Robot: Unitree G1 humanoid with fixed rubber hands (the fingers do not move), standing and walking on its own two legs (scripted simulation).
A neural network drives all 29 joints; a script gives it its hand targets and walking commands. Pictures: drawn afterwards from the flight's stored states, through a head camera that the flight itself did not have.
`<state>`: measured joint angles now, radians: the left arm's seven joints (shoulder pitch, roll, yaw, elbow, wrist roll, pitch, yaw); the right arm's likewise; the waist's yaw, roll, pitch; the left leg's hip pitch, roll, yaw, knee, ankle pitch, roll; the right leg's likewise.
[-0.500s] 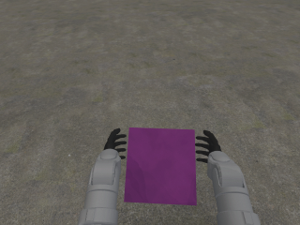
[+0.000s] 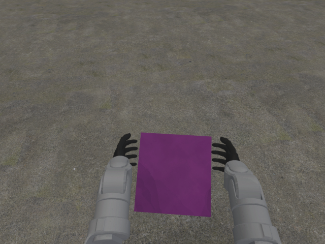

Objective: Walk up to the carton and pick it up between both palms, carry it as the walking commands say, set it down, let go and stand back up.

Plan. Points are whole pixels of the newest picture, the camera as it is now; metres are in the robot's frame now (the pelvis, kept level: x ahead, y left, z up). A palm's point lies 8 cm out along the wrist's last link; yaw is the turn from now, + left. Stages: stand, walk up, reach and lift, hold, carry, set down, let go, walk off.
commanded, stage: carry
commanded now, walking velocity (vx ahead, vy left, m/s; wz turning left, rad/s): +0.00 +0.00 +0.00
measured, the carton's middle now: (173, 171) +0.35 +0.01 -0.08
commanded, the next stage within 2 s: hold in 1.04 s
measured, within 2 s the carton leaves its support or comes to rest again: neither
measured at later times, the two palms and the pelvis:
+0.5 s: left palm (118, 157) +0.33 +0.15 +0.03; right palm (227, 164) +0.32 -0.13 +0.03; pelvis +0.01 +0.01 +0.00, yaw +0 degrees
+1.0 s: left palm (119, 158) +0.32 +0.15 +0.04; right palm (229, 166) +0.31 -0.13 +0.03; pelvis +0.01 +0.01 +0.00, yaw -1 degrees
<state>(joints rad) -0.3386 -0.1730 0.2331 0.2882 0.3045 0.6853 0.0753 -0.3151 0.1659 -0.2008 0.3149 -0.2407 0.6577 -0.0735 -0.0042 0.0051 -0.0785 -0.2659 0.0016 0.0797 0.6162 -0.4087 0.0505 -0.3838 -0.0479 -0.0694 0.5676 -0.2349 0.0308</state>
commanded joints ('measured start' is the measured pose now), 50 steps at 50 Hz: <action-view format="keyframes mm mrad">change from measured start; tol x2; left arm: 1 -387 -911 -445 0 -247 -30 -230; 28 -342 -937 -473 -19 -246 -36 -230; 50 -347 -942 -475 -15 -257 -25 -235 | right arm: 1 -435 869 522 -52 210 -45 248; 50 -431 881 563 -101 215 -51 261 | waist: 1 -5 30 -289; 50 -11 25 -267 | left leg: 1 42 141 -86 -100 541 -9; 10 74 145 -91 -89 627 -6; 20 95 146 -89 -85 663 -3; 50 55 143 -80 -110 521 4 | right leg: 1 191 -76 45 14 323 -42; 50 190 -74 45 10 312 -34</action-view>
